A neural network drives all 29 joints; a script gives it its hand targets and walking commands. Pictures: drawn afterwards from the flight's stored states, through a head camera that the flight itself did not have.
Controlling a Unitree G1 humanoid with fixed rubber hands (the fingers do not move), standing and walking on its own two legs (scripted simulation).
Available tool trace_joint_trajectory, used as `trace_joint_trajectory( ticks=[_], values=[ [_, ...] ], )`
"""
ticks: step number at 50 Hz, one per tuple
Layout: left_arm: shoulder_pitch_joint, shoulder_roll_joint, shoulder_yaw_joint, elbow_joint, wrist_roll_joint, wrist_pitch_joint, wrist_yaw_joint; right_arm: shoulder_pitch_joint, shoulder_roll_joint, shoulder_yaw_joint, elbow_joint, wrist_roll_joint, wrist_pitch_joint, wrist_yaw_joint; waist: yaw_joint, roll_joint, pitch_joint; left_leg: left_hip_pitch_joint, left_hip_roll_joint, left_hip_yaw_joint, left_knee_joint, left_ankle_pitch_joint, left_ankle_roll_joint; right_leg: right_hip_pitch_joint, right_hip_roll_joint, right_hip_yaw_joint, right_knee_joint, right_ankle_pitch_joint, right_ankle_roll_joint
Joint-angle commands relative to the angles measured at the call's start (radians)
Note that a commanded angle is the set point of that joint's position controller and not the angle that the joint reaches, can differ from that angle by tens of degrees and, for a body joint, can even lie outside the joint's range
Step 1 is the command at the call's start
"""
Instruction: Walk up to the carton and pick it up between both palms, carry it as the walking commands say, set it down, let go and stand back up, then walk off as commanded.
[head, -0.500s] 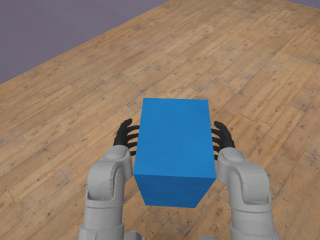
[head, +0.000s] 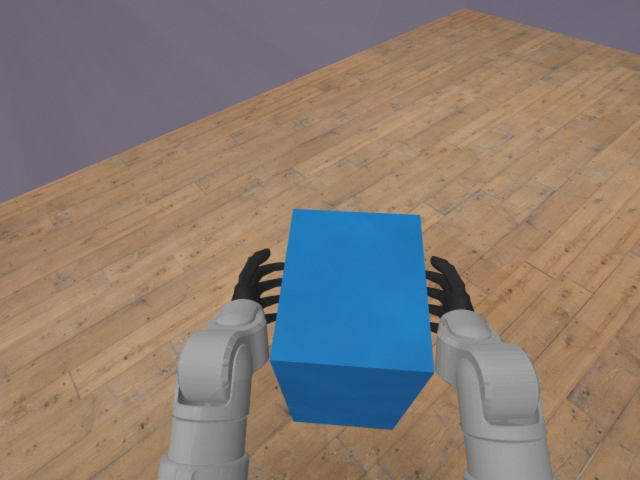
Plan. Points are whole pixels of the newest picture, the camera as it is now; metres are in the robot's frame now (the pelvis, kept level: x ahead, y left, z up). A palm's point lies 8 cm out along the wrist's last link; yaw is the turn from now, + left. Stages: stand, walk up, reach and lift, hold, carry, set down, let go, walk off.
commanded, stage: carry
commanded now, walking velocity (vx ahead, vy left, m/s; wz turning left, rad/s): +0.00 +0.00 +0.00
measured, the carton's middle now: (348, 331) +0.29 -0.01 +0.03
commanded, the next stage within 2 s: none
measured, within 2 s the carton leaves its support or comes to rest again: neither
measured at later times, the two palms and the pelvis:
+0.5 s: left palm (218, 361) +0.22 +0.13 +0.09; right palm (440, 365) +0.22 -0.10 +0.09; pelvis -0.06 +0.02 +0.00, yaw -2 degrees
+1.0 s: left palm (204, 457) +0.14 +0.14 +0.07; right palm (453, 470) +0.13 -0.10 +0.06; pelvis -0.16 +0.02 -0.01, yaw -2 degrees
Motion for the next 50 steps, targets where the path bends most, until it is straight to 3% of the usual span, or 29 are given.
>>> trace_joint_trajectory(
  ticks=[1,8,10,11,13,14,17,18,20,22,25,27,29,30,33,35,36,37,38,39,40,41,43,44,46,47,48,49,50],
  values=[
    [-0.389,-1.010,-0.413,-0.178,-0.181,-0.013,-0.148,-0.542,1.039,0.452,-0.112,0.282,-0.023,0.194,0.005,0.024,-0.358,0.178,0.231,-0.259,-0.182,0.391,0.007,0.066,-0.089,0.077,-0.043,0.049,-0.005],
    [-0.522,-1.043,-0.423,-0.152,-0.206,-0.005,-0.147,-0.597,1.051,0.385,-0.046,0.266,-0.026,0.204,0.001,0.092,-0.282,0.146,0.230,-0.263,-0.257,0.336,-0.049,0.037,-0.069,0.093,-0.032,0.004,0.008],
    [-0.507,-1.037,-0.395,-0.119,-0.200,-0.004,-0.145,-0.573,1.046,0.374,-0.016,0.246,-0.015,0.197,0.005,-0.027,-0.240,0.123,0.225,-0.217,-0.231,0.324,-0.037,0.018,-0.089,0.102,-0.064,0.065,-0.003],
    [-0.502,-1.062,-0.389,-0.101,-0.210,-0.001,-0.147,-0.649,1.043,0.390,-0.094,0.260,-0.024,0.189,0.002,-0.024,-0.248,0.126,0.224,-0.217,-0.225,0.326,-0.040,0.017,-0.082,0.099,-0.066,0.070,0.003],
    [-0.540,-1.062,-0.406,-0.113,-0.228,0.007,-0.145,-0.596,1.051,0.357,-0.028,0.236,-0.012,0.183,0.002,0.017,-0.249,0.100,0.221,-0.221,-0.232,0.335,-0.030,0.034,-0.090,0.090,-0.036,0.084,0.007],
    [-0.497,-1.059,-0.383,-0.110,-0.228,0.008,-0.146,-0.618,1.051,0.384,-0.081,0.256,-0.012,0.177,0.003,-0.043,-0.263,0.113,0.221,-0.214,-0.226,0.322,-0.028,0.054,-0.089,0.098,-0.053,0.103,0.006],
    [-0.496,-1.084,-0.415,-0.123,-0.255,0.016,-0.147,-0.571,1.033,0.353,-0.081,0.234,-0.011,0.170,0.000,0.046,-0.299,0.150,0.275,-0.289,-0.310,0.251,-0.033,-0.006,-0.044,0.059,0.009,-0.019,-0.002],
    [-0.502,-1.072,-0.409,-0.135,-0.253,0.009,-0.148,-0.576,1.057,0.371,-0.076,0.243,-0.013,0.169,0.005,-0.024,-0.314,0.147,0.266,-0.260,-0.277,0.234,-0.009,0.025,-0.053,0.079,-0.021,0.016,-0.010],
    [-0.531,-1.084,-0.426,-0.142,-0.250,0.012,-0.146,-0.572,1.068,0.364,-0.057,0.236,-0.009,0.172,0.011,0.056,-0.304,0.132,0.237,-0.222,-0.290,0.132,-0.023,0.028,-0.048,0.081,-0.055,-0.015,-0.024],
    [-0.527,-1.123,-0.443,-0.188,-0.286,-0.005,-0.156,-0.609,1.068,0.394,-0.163,0.258,-0.031,0.173,0.009,0.003,-0.343,0.136,0.241,-0.221,-0.270,0.168,-0.021,0.033,-0.069,0.108,-0.046,0.056,-0.034],
    [-0.504,-1.108,-0.422,-0.173,-0.280,0.004,-0.155,-0.570,1.067,0.387,-0.133,0.245,-0.018,0.165,0.014,-0.086,-0.347,0.074,0.220,-0.222,-0.252,0.098,-0.036,0.071,-0.086,0.153,-0.107,0.003,-0.059],
    [-0.476,-1.109,-0.417,-0.197,-0.284,-0.013,-0.160,-0.596,1.076,0.421,-0.184,0.275,-0.035,0.170,0.019,-0.152,-0.412,0.061,0.177,-0.187,-0.151,0.092,-0.035,0.103,-0.164,0.243,-0.144,0.114,-0.097],
    [-0.519,-1.097,-0.439,-0.209,-0.277,-0.005,-0.151,-0.565,1.080,0.398,-0.133,0.255,-0.025,0.169,0.017,-0.123,-0.376,0.066,0.144,-0.153,-0.082,0.037,-0.049,0.033,-0.211,0.291,-0.178,0.124,-0.122],
    [-0.450,-1.096,-0.415,-0.149,-0.245,0.006,-0.149,-0.592,1.072,0.418,-0.153,0.267,-0.018,0.169,0.022,-0.188,-0.367,0.080,0.101,-0.128,-0.009,-0.048,-0.054,-0.026,-0.249,0.312,-0.201,0.081,-0.150],
    [-0.452,-1.093,-0.405,-0.156,-0.222,0.005,-0.142,-0.603,1.077,0.432,-0.146,0.281,-0.020,0.183,0.011,-0.226,-0.354,0.095,0.090,-0.085,0.151,-0.037,-0.044,-0.100,-0.293,0.302,-0.185,0.162,-0.177],
    [-0.497,-1.102,-0.433,-0.170,-0.231,0.000,-0.142,-0.553,1.075,0.403,-0.104,0.268,-0.023,0.193,-0.015,-0.068,-0.404,0.233,0.148,-0.176,0.008,-0.008,-0.016,-0.208,-0.227,0.214,-0.046,0.040,-0.112],
    [-0.460,-1.102,-0.417,-0.138,-0.212,0.010,-0.135,-0.577,1.074,0.398,-0.087,0.275,-0.021,0.191,-0.010,0.143,-0.333,0.165,0.269,-0.369,-0.249,0.012,0.033,-0.260,-0.081,0.100,0.106,-0.122,-0.041],
    [-0.443,-1.107,-0.435,-0.138,-0.203,0.014,-0.132,-0.553,1.054,0.394,-0.101,0.280,-0.021,0.199,-0.014,0.339,-0.326,0.113,0.419,-0.594,-0.445,-0.164,0.104,-0.295,0.061,0.026,0.388,-0.280,-0.009],
    [-0.474,-1.101,-0.424,-0.124,-0.199,0.014,-0.138,-0.608,1.062,0.393,-0.105,0.287,-0.022,0.204,-0.011,0.249,-0.272,-0.006,0.423,-0.545,-0.516,-0.374,0.091,-0.226,0.057,0.062,0.560,-0.261,-0.005],
    [-0.513,-1.124,-0.455,-0.143,-0.211,0.000,-0.140,-0.611,1.086,0.398,-0.100,0.287,-0.029,0.214,0.004,0.208,-0.299,-0.017,0.406,-0.498,-0.558,-0.408,0.008,-0.168,0.060,0.070,0.551,-0.211,-0.014],
    [-0.523,-1.138,-0.460,-0.160,-0.237,-0.014,-0.143,-0.603,1.104,0.399,-0.106,0.304,-0.040,0.214,0.008,0.157,-0.327,0.000,0.375,-0.436,-0.535,-0.323,0.001,-0.149,0.056,0.073,0.543,-0.183,-0.029],
    [-0.569,-1.089,-0.448,-0.233,-0.246,-0.026,-0.141,-0.597,1.098,0.389,-0.101,0.309,-0.045,0.214,0.021,0.151,-0.360,-0.022,0.327,-0.362,-0.556,-0.249,-0.056,-0.053,0.071,0.032,0.517,-0.168,-0.041],
    [-0.513,-1.104,-0.446,-0.239,-0.272,-0.036,-0.143,-0.602,1.058,0.392,-0.189,0.307,-0.061,0.205,0.029,0.090,-0.445,0.078,0.276,-0.264,-0.485,-0.097,-0.065,0.011,0.075,0.005,0.326,-0.169,-0.039],
    [-0.580,-1.105,-0.461,-0.324,-0.290,-0.060,-0.144,-0.664,1.101,0.431,-0.240,0.334,-0.083,0.206,0.025,0.089,-0.491,0.152,0.265,-0.235,-0.457,0.023,-0.075,0.062,0.098,-0.004,0.198,-0.179,-0.040],
    [-0.459,-1.101,-0.440,-0.250,-0.278,-0.057,-0.151,-0.605,1.064,0.443,-0.261,0.302,-0.094,0.190,0.019,0.057,-0.541,0.248,0.258,-0.192,-0.412,0.223,-0.095,0.176,0.106,-0.023,-0.052,-0.215,-0.051],
    [-0.442,-1.103,-0.436,-0.239,-0.278,-0.063,-0.149,-0.546,1.069,0.444,-0.218,0.285,-0.088,0.182,0.027,-0.019,-0.544,0.244,0.205,-0.122,-0.349,0.242,-0.128,0.234,0.072,-0.011,-0.265,-0.087,-0.078],
    [-0.361,-1.100,-0.422,-0.208,-0.275,-0.057,-0.155,-0.528,1.059,0.456,-0.222,0.279,-0.081,0.173,0.040,-0.186,-0.534,0.156,0.160,-0.121,-0.187,0.239,-0.120,0.348,-0.073,0.193,-0.372,0.028,-0.112],
    [-0.347,-1.098,-0.427,-0.189,-0.281,-0.050,-0.160,-0.504,1.040,0.445,-0.227,0.258,-0.077,0.165,0.025,-0.406,-0.517,-0.052,0.086,-0.090,0.033,-0.058,-0.109,0.386,-0.307,0.491,-0.249,0.463,-0.179],
    [-0.331,-1.096,-0.437,-0.153,-0.282,-0.049,-0.164,-0.513,0.999,0.430,-0.229,0.247,-0.077,0.160,0.042,-0.448,-0.459,-0.150,0.055,-0.072,0.267,-0.248,-0.129,0.284,-0.437,0.528,-0.247,0.526,-0.311]
  ],
)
